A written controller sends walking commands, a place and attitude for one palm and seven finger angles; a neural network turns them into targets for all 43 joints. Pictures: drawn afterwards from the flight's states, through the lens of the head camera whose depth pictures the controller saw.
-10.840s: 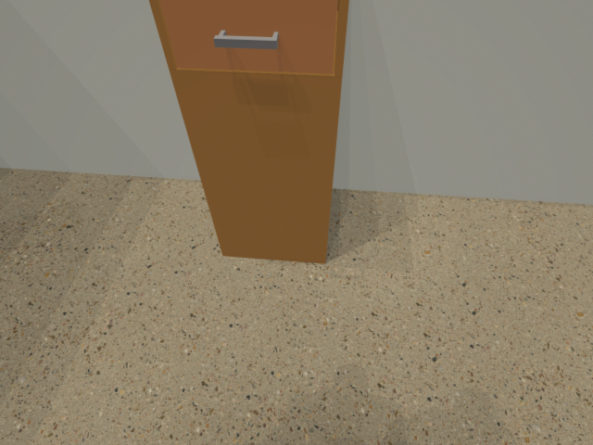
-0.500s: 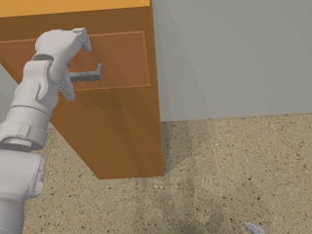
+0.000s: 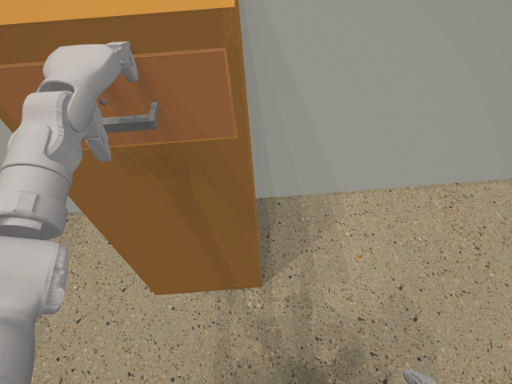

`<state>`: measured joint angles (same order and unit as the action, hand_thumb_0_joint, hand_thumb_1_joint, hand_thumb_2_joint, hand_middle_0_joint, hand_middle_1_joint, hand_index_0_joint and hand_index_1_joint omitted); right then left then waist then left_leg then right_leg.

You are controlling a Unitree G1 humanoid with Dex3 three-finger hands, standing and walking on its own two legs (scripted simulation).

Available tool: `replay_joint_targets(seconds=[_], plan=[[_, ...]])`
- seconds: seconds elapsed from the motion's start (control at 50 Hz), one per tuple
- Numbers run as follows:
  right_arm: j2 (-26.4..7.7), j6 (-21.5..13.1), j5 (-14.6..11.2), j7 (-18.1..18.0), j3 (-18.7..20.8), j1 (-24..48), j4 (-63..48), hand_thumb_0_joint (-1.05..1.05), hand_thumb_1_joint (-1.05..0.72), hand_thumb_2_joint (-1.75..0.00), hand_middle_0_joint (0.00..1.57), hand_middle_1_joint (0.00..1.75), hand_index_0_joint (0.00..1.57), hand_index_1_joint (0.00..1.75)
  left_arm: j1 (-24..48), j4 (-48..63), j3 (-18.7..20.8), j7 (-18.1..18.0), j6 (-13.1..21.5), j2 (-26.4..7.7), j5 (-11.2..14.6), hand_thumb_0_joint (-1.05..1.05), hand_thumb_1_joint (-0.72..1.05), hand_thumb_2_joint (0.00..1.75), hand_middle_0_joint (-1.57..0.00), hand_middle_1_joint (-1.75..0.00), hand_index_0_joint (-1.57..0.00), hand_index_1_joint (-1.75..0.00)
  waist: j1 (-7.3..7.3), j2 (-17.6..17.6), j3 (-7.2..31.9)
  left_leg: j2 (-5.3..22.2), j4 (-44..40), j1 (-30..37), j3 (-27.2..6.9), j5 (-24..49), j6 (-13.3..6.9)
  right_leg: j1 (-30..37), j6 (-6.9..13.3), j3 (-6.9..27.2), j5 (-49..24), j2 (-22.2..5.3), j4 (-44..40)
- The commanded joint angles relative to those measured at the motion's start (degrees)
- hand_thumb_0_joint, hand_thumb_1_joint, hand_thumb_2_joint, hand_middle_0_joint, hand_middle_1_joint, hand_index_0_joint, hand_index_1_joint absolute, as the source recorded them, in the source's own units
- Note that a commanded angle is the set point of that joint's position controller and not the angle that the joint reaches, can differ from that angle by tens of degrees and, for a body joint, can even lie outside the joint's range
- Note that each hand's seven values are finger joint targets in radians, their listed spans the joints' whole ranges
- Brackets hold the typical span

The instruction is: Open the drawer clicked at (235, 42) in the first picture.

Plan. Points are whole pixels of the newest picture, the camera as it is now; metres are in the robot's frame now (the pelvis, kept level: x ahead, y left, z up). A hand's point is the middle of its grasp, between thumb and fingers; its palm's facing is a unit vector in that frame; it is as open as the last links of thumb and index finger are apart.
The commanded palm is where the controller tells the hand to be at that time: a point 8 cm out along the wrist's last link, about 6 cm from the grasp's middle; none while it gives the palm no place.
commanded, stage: move the hooked fingers above the handle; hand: left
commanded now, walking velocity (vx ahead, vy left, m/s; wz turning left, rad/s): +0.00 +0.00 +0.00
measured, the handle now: (117, 117) +0.51 +0.25 +0.14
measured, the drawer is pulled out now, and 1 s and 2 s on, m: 0.00 0.00 0.00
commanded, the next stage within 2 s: lower the fingers behind the handle in 1.22 s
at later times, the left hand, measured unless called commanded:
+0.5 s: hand (85, 112) +0.46 +0.27 +0.19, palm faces -0.01 +0.01 -1.00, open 13.8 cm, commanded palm +0.45 +0.27 +0.26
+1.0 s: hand (88, 107) +0.47 +0.26 +0.20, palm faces +0.00 +0.01 -1.00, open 13.5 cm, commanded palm +0.45 +0.26 +0.26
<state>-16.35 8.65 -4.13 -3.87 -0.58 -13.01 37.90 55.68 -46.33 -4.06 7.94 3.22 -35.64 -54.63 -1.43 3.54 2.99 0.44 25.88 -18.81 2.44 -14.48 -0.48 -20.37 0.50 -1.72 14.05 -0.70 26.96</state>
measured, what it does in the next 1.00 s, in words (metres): stands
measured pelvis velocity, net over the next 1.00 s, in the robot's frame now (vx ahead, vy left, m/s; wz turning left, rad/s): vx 0.01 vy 0.02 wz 0.02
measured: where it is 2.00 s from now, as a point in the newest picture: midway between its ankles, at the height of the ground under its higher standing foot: outside the picture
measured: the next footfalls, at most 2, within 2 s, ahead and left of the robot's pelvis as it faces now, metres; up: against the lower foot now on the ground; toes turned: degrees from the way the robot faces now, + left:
none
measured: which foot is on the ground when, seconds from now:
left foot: down 0.00-1.00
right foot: down 0.00-1.00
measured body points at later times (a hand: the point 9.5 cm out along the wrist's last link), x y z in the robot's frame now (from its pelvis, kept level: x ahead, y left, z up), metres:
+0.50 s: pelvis +0.00 +0.00 +0.00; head +0.05 -0.02 +0.45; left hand +0.46 +0.26 +0.24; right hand +0.07 -0.27 -0.13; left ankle -0.02 +0.12 -0.74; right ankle -0.01 -0.11 -0.74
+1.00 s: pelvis +0.01 +0.02 +0.00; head +0.05 +0.00 +0.45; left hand +0.46 +0.26 +0.25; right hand +0.14 -0.23 -0.13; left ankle -0.02 +0.12 -0.74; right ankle -0.01 -0.11 -0.74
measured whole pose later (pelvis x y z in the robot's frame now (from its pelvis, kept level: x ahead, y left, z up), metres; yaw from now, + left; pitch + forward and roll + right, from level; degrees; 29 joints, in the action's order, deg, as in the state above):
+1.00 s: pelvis +0.01 +0.02 +0.00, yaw +1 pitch +8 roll +0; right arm -14.8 7.1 -3.3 -1.9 -0.1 -12.1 37.8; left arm 54.6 -41.7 -7.6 9.3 -1.3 -34.2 -53.7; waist 0.2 3.4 3.6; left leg -1.0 26.9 -19.5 1.4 -15.5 -1.7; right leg -19.8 -0.7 -2.7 14.7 -2.1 26.4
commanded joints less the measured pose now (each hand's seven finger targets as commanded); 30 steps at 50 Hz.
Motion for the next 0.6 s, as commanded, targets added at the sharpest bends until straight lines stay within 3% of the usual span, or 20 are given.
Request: replay_joint_targets(seconds=[0.0, 0.08, 0.1, 0.16, 0.2, 0.22, 0.24, 0.28, 0.3, 0.34, 0.38, 0.46, 0.52, 0.58], plan=[[-7.8, -1.85, 0.59, -0.97, 2.68, -0.76, -6.31, 0.0, -0.9, -0.9, 0.2, 0.3, 0.2, 0.3, 26.07, 4.74, 8.82, -2.25, -2.61, -22.18, -1.25, 0.0, -0.5, 0.3, -0.3, -1.2, -0.3, -1.2, 0.74, -4.36, 19.57, -1.87, -1.42, 2.54, 0.4, 14.53, -2.09, 12.6, 0.63, 1.42, -14.39, 0.41, -2.11], [-7.94, -1.68, 0.46, -1.13, 2.68, -0.63, -6.7, 0.0, -0.9, -0.9, 0.2, 0.3, 0.2, 0.3, 23.51, 3.47, 10.89, -2.55, -1.86, -24.42, -1.37, 0.0, -0.5, 0.3, -0.3, -1.2, -0.3, -1.2, 1.21, -5.62, 18.9, -1.98, -1.47, 0.48, 0.43, 13.12, -2.15, 13.56, 0.45, 1.63, -13.91, 0.37, -2.04], [-7.94, -1.76, 0.42, -1.16, 2.73, -0.67, -6.63, 0.0, -0.9, -0.9, 0.2, 0.3, 0.2, 0.3, 24.78, 3.72, 8.78, -2.48, -1.74, -22.17, -1.38, 0.0, -0.5, 0.3, -0.3, -1.2, -0.3, -1.2, 0.48, -5.46, 18.23, -1.77, -1.58, 0.85, 0.61, 12.68, -2.14, 12.2, 0.38, 1.49, -13.42, 0.33, -2.36], [-8.06, -1.97, 0.54, -1.13, 3.05, -0.92, -6.85, 0.0, -0.9, -0.9, 0.2, 0.3, 0.2, 0.3, 24.46, 5.08, 11.59, -2.93, -0.95, -25.52, -1.68, 0.0, -0.5, 0.3, -0.3, -1.2, -0.3, -1.2, 1.23, -3.95, 19.79, -1.83, -1.39, 1.02, 0.67, 12.74, -2.22, 13.34, 0.41, 1.99, -13.43, 0.35, -2.16], [-8.03, -2.11, 0.51, -1.21, 3.11, -1.05, -6.89, 0.0, -0.9, -0.9, 0.2, 0.3, 0.2, 0.3, 23.67, 4.89, 10.7, -2.97, -0.91, -24.27, -1.58, 0.0, -0.5, 0.3, -0.3, -1.2, -0.3, -1.2, 0.89, -5.0, 19.29, -1.72, -1.06, 0.82, 0.85, 12.6, -2.37, 13.16, 0.3, 2.07, -14.01, 0.26, -2.13], [-8.27, -2.07, 0.51, -1.31, 3.25, -1.29, -6.7, 0.0, -0.9, -0.9, 0.2, 0.3, 0.2, 0.3, 23.28, 4.15, 11.6, -2.91, -0.81, -25.45, -1.87, 0.0, -0.5, 0.3, -0.3, -1.2, -0.3, -1.2, 0.83, -4.95, 19.19, -1.7, -1.11, 0.56, 0.87, 12.15, -2.33, 12.93, 0.24, 2.13, -13.62, 0.33, -2.21], [-8.3, -2.19, 0.48, -1.39, 3.26, -1.15, -6.85, 0.0, -0.9, -0.9, 0.2, 0.3, 0.2, 0.3, 23.79, 4.9, 9.94, -2.6, -0.56, -23.61, -1.42, 0.0, -0.5, 0.3, -0.3, -1.2, -0.3, -1.2, 0.24, -5.66, 19.54, -1.68, -0.94, 0.74, 0.93, 12.02, -2.45, 13.26, 0.19, 2.35, -13.67, 0.14, -2.42], [-8.38, -2.39, 0.37, -1.42, 3.56, -2.03, -6.45, 0.0, -0.9, -0.9, 0.2, 0.3, 0.2, 0.3, 24.65, 5.39, 10.31, -2.3, 0.15, -24.36, -1.4, 0.0, -0.5, 0.3, -0.3, -1.2, -0.3, -1.2, -0.18, -4.34, 19.63, -1.64, -0.63, 1.23, 0.57, 12.02, -2.53, 12.16, 0.21, 2.32, -13.81, 0.32, -2.14], [-8.25, -2.58, 0.28, -1.44, 3.69, -2.19, -6.46, 0.0, -0.9, -0.9, 0.2, 0.3, 0.2, 0.3, 26.79, 7.19, 7.32, -1.91, 0.67, -21.32, -1.39, 0.0, -0.5, 0.3, -0.3, -1.2, -0.3, -1.2, -1.09, -2.53, 19.75, -1.68, -0.45, 2.48, 0.53, 12.16, -2.55, 10.44, 0.28, 2.25, -13.45, 0.41, -2.36], [-7.88, -3.07, 0.4, -1.33, 4.35, -2.9, -6.23, 0.0, -0.9, -0.9, 0.2, 0.3, 0.2, 0.3, 29.28, 11.47, 4.53, -1.2, 2.15, -17.45, -0.52, 0.0, -0.5, 0.3, -0.3, -1.2, -0.3, -1.2, -2.22, -2.09, 21.47, -1.65, 0.36, 5.74, 0.13, 14.16, -2.82, 9.53, 0.49, 2.3, -14.34, 0.68, -2.71], [-7.87, -3.16, 0.75, -1.22, 4.71, -3.63, -5.87, 0.0, -0.9, -0.9, 0.2, 0.3, 0.2, 0.3, 29.77, 14.36, 6.51, -1.27, 3.28, -19.34, 0.37, 0.0, -0.5, 0.3, -0.3, -1.2, -0.3, -1.2, -1.68, 0.98, 23.31, -1.88, 0.7, 8.03, -0.55, 15.67, -2.75, 9.22, 0.86, 2.24, -14.99, 0.88, -2.42], [-7.87, -3.01, 0.79, -0.74, 4.48, -3.7, -4.67, 0.0, -0.9, -0.9, 0.2, 0.3, 0.2, 0.3, 29.42, 13.1, 6.92, -1.98, 3.06, -18.66, 1.59, 0.0, -0.5, 0.3, -0.3, -1.2, -0.3, -1.2, -1.39, 0.15, 21.42, -1.83, 0.58, 7.59, -1.1, 18.55, -2.27, 8.23, 1.15, 1.21, -16.06, 1.24, -2.22], [-7.64, -2.87, 1.11, 0.1, 4.27, -3.22, -4.8, 0.0, -0.9, -0.9, 0.2, 0.3, 0.2, 0.3, 28.02, 13.19, 7.54, -3.11, 1.61, -18.57, 0.96, 0.0, -0.5, 0.3, -0.3, -1.2, -0.3, -1.2, -0.06, 1.49, 23.0, -1.67, 0.58, 8.34, -1.5, 22.58, -1.86, 9.07, 1.59, 0.5, -17.65, 1.48, -1.27], [-7.56, -2.75, 1.12, 0.73, 4.43, -2.37, -5.09, 0.0, -0.9, -0.9, 0.2, 0.3, 0.2, 0.3, 28.18, 15.8, 6.63, -3.4, 0.29, -17.02, 1.1, 0.0, -0.5, 0.3, -0.3, -1.2, -0.3, -1.2, -0.21, 0.98, 23.7, -1.44, 1.02, 10.01, -1.61, 25.91, -1.87, 9.09, 1.59, 0.35, -19.43, 1.59, -1.11]])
